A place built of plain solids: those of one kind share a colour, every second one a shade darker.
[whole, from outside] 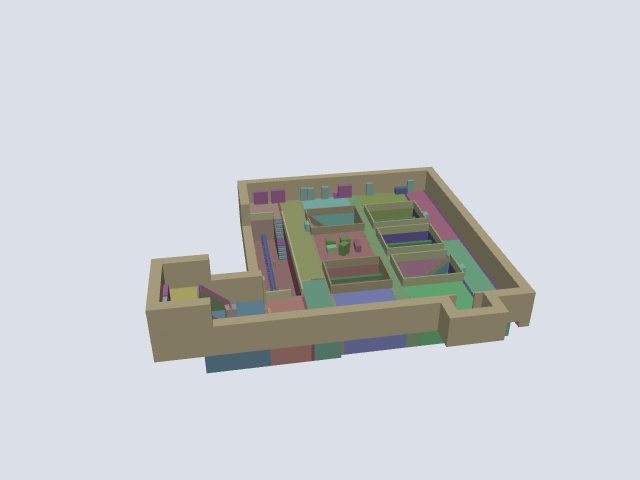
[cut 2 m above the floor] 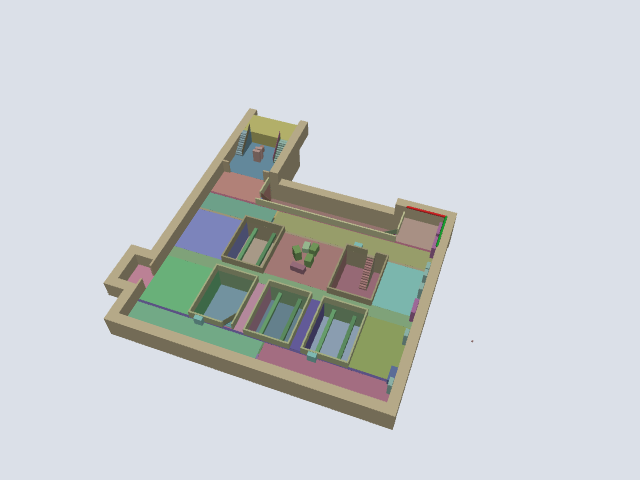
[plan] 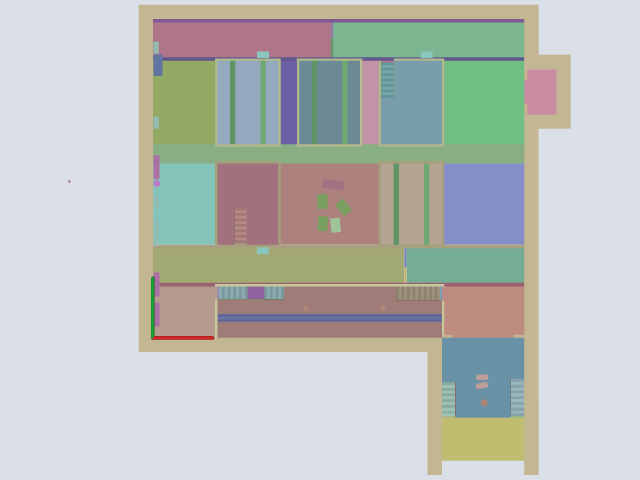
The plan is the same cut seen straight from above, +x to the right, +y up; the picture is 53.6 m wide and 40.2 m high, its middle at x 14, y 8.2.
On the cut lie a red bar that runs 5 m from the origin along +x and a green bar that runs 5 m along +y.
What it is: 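A filter house of a town's waterworks, its filters drained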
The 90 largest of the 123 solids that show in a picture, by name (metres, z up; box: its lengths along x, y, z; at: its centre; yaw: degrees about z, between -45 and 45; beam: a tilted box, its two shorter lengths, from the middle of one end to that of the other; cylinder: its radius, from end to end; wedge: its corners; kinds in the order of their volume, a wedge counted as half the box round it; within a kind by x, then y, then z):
{
 "wall_concrete_1": {"box": [1.2, 29.1, 3.6], "at": [-0.59, 13.36, 1.4]},
 "wall_concrete_2": {"box": [7.8, 1.2, 6.82], "at": [2.71, -0.59, -0.21]},
 "wall_concrete_3": {"box": [20.0, 1.2, 3.6], "at": [14.21, -0.59, -1.82]},
 "wall_concrete_4": {"box": [33.5, 1.2, 4.4], "at": [15.56, 27.31, 1.0]},
 "wall_concrete_5": {"box": [1.2, 6.0, 6.25], "at": [23.61, -8.49, 2.73]},
 "wall_concrete_6": {"box": [1.2, 7.9, 6.82], "at": [23.61, -3.94, -0.21]},
 "wall_concrete_7": {"box": [9.3, 1.2, 3.6], "at": [27.66, -10.89, 4.05]},
 "wall_concrete_8": {"box": [1.2, 6.0, 6.25], "at": [31.71, -8.49, 2.73]},
 "wall_concrete_9": {"box": [1.2, 26.6, 3.6], "at": [31.71, 5.41, 1.4]},
 "wall_concrete_10": {"box": [1.2, 5.4, 3.6], "at": [31.71, 25.21, 1.4]},
 "wall_concrete_11": {"box": [3.9, 1.2, 3.6], "at": [33.06, 18.11, 1.4]},
 "wall_concrete_12": {"box": [3.9, 1.2, 3.6], "at": [33.06, 23.11, 1.4]},
 "wall_concrete_13": {"box": [1.2, 6.2, 3.6], "at": [34.41, 20.61, 1.4]},
 "floor_hall2a_brick_1": {"box": [21.04, 2.9, 3.62], "at": [10.53, 6.06, -1.81]},
 "floor_hall4b_brick_1": {"box": [8.6, 6.8, 3.26], "at": [14.81, 11.21, -1.63]},
 "floor_annex1a_brick_1": {"box": [6.9, 6.7, 3.62], "at": [27.66, -3.34, -1.81]},
 "floor_hall5a_brick_1": {"box": [31.1, 1.6, 3.26], "at": [15.56, 15.41, -1.63]},
 "floor_hall6d_brick_1": {"box": [6.9, 7.0, 3.26], "at": [27.66, 19.71, -1.63]},
 "floor_hall4c_brick_1": {"box": [6.9, 6.8, 3.26], "at": [27.66, 11.21, -1.63]},
 "floor_hall8b_brick_1": {"box": [15.99, 2.9, 3.26], "at": [23.11, 24.96, -1.63]},
 "floor_hall8a_brick_1": {"box": [14.89, 2.9, 3.26], "at": [7.46, 24.96, -1.63]},
 "floor_hall6a_brick_1": {"box": [5.4, 7.0, 3.26], "at": [2.71, 19.71, -1.63]},
 "floor_hall4a_brick_1": {"box": [5.4, 6.8, 3.26], "at": [2.71, 11.21, -1.63]},
 "floor_hall0b_brick_1": {"box": [6.9, 4.3, 3.62], "at": [27.66, 2.16, -1.81]},
 "floor_hall2b_brick_1": {"box": [9.84, 2.9, 3.62], "at": [26.19, 6.06, -1.81]},
 "floor_hall0a_brick_1": {"box": [5.4, 4.3, 3.62], "at": [2.71, 2.16, -1.81]},
 "floor_gaugedeck_concrete_1": {"box": [6.9, 3.6, 3.05], "at": [27.66, -8.49, 1.12]},
 "floor_hall6b_brick_1": {"box": [1.75, 7.0, 3.26], "at": [11.39, 19.71, -1.63]},
 "floor_hall6c_brick_1": {"box": [1.75, 7.0, 3.26], "at": [18.24, 19.71, -1.63]},
 "floor_hall1a_brick_1": {"box": [31.1, 0.3, 3.62], "at": [15.56, 4.46, -1.81]},
 "floor_aisle_concrete_1": {"box": [18.8, 4.3, 0.4], "at": [14.81, 2.16, -3.42]},
 "floor_hall3a_brick_1": {"box": [31.1, 0.3, 3.26], "at": [15.56, 7.66, -1.63]},
 "floor_hall7a_brick_1": {"box": [31.1, 0.3, 3.26], "at": [15.56, 23.36, -1.63]},
 "floor_basinn_gravel_1": {"box": [5.1, 7.0, 0.4], "at": [14.81, 19.71, -3.06]},
 "floor_basinn_gravel_2": {"box": [5.1, 7.0, 0.4], "at": [21.66, 19.71, -3.06]},
 "rail_basinn_1": {"box": [0.2, 7.0, 1.1], "at": [5.31, 19.71, 0.55]},
 "rail_basinn_2": {"box": [5.5, 0.2, 1.1], "at": [7.96, 16.11, 0.55]},
 "rail_basinn_3": {"box": [5.5, 0.2, 1.1], "at": [7.96, 23.31, 0.55]},
 "rail_basinn_4": {"box": [0.2, 7.0, 1.1], "at": [10.61, 19.71, 0.55]},
 "rail_basinn_5": {"box": [0.2, 7.0, 1.1], "at": [12.16, 19.71, 0.55]},
 "rail_basinn_6": {"box": [5.5, 0.2, 1.1], "at": [14.81, 16.11, 0.55]},
 "rail_basinn_7": {"box": [5.5, 0.2, 1.1], "at": [14.81, 23.31, 0.55]},
 "rail_basinn_8": {"box": [0.2, 7.0, 1.1], "at": [17.46, 19.71, 0.55]},
 "rail_basinn_9": {"box": [0.2, 7.0, 1.1], "at": [19.01, 19.71, 0.55]},
 "rail_basinn_10": {"box": [5.5, 0.2, 1.1], "at": [21.66, 16.11, 0.55]},
 "rail_basinn_11": {"box": [4.22, 0.2, 1.1], "at": [22.3, 23.31, 0.55]},
 "rail_basinn_12": {"box": [0.2, 7.0, 1.1], "at": [24.31, 19.71, 0.55]},
 "floor_basinn_concrete_1": {"box": [5.1, 7.0, 0.4], "at": [7.96, 19.71, -3.06]},
 "floor_basins_concrete_1": {"box": [5.1, 6.8, 0.4], "at": [7.96, 11.21, -3.06]},
 "floor_basins_gravel_1": {"box": [5.1, 6.8, 0.4], "at": [21.66, 11.21, -3.06]},
 "floor_hall9a_brick_1": {"box": [31.1, 0.3, 1.2], "at": [15.56, 26.56, -0.6]},
 "rail_basins_1": {"box": [0.2, 6.8, 1.1], "at": [5.31, 11.21, 0.55]},
 "rail_basins_2": {"box": [5.5, 0.2, 1.1], "at": [7.96, 14.71, 0.55]},
 "rail_basins_3": {"box": [0.2, 6.8, 1.1], "at": [10.61, 11.21, 0.55]},
 "rail_basins_4": {"box": [0.2, 6.8, 1.1], "at": [19.01, 11.21, 0.55]},
 "rail_basins_5": {"box": [5.5, 0.2, 1.1], "at": [21.66, 7.71, 0.55]},
 "rail_basins_6": {"box": [5.5, 0.2, 1.1], "at": [21.66, 14.71, 0.55]},
 "rail_basins_7": {"box": [0.2, 6.8, 1.1], "at": [24.31, 11.21, 0.55]},
 "launder_concrete_1": {"box": [0.45, 7.04, 0.5], "at": [6.69, 19.71, -1.1]},
 "launder_concrete_2": {"box": [0.45, 7.04, 0.5], "at": [9.24, 19.71, -1.1]},
 "launder_concrete_3": {"box": [0.45, 7.04, 0.5], "at": [13.54, 19.71, -1.0]},
 "launder_concrete_4": {"box": [0.45, 7.04, 0.5], "at": [16.09, 19.71, -1.0]},
 "launder_concrete_5": {"box": [0.45, 6.84, 0.5], "at": [20.39, 11.21, -0.95]},
 "launder_concrete_6": {"box": [0.45, 6.84, 0.5], "at": [22.94, 11.21, -0.95]},
 "shelf_1": {"box": [0.5, 2.0, 1.91], "at": [0.3, 1.96, 0.96]},
 "shelf_2": {"box": [0.5, 2.0, 1.95], "at": [0.3, 4.47, 0.97]},
 "shelf_3": {"box": [0.5, 2.0, 1.91], "at": [0.3, 14.29, 0.96]},
 "shelf_4": {"box": [2.0, 0.5, 1.95], "at": [27.18, -10.0, 3.62]},
 "pipe_main_metal_1": {"box": [18.76, 0.12, 0.53], "at": [14.81, 1.46, -2.56]},
 "pipe_main_metal_2": {"box": [18.76, 0.3, 0.72], "at": [14.81, 1.67, -2.56]},
 "pipe_main_metal_3": {"box": [18.76, 0.12, 0.53], "at": [14.81, 1.88, -2.56]},
 "rail_aisle_1": {"box": [19.2, 0.2, 1.1], "at": [14.81, 4.41, 0.55]},
 "floor_lobby_brick_1": {"box": [2.7, 3.8, 0.4], "at": [32.46, 20.61, -0.2]},
 "load_sacks_bays_1": {"box": [0.84, 1.22, 1.19], "at": [14.21, 11.42, 0.6], "yaw": 2.1},
 "load_sacks_bays_2": {"box": [0.84, 1.22, 1.1], "at": [14.23, 9.57, 0.55], "yaw": -5.5},
 "load_sacks_bays_3": {"box": [0.84, 1.22, 1.46], "at": [15.97, 10.92, 0.73], "yaw": 38.6},
 "cabinet_1": {"box": [0.45, 1.0, 1.95], "at": [0.28, 8.21, 0.97]},
 "cabinet_2": {"box": [0.45, 1.0, 1.89], "at": [0.28, 11.39, 0.95]},
 "cabinet_3": {"box": [0.45, 1.0, 1.93], "at": [0.28, 18.03, 0.97]},
 "cabinet_4": {"box": [0.45, 1.0, 1.91], "at": [0.28, 24.3, 0.96]},
 "step_aislea_1": {"box": [0.32, 1.15, 2.51], "at": [23.3, 3.74, -2.01]},
 "step_aislea_2": {"box": [0.32, 1.15, 2.7], "at": [23.53, 3.74, -1.92]},
 "step_aislea_3": {"box": [0.32, 1.14, 3.08], "at": [23.99, 3.74, -1.73]},
 "floor_aisleb_l1a_1": {"box": [1.45, 1.06, 1.41], "at": [8.62, 3.78, -2.57]},
 "floor_drains_concrete_1": {"box": [0.23, 2.9, 3.17], "at": [21.16, 6.06, -2.04]},
 "cabinet_annex_1": {"box": [1.0, 0.45, 1.89], "at": [27.55, -3.98, 0.94], "yaw": 10.5},
 "cabinet_annex_2": {"box": [1.0, 0.45, 1.94], "at": [27.6, -3.29, 0.97], "yaw": 0.6},
 "wall_metal_1": {"box": [0.9, 0.25, 6.82], "at": [24.66, 0.14, -0.21]},
 "bench_1": {"box": [0.75, 1.8, 0.91], "at": [0.43, 22.84, 0.45]},
 "bench_bays_1": {"box": [1.8, 0.75, 0.88], "at": [15.1, 12.83, 0.44], "yaw": -5.1}
}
